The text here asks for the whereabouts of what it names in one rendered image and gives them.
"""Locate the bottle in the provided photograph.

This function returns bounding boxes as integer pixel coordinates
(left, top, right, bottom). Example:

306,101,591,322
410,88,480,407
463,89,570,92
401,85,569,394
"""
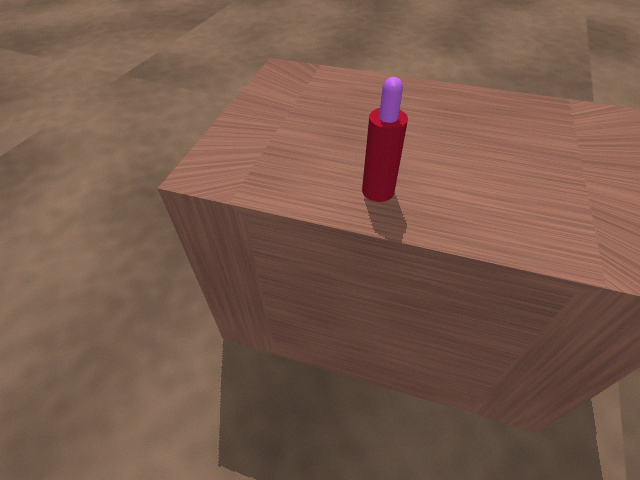
362,77,408,202

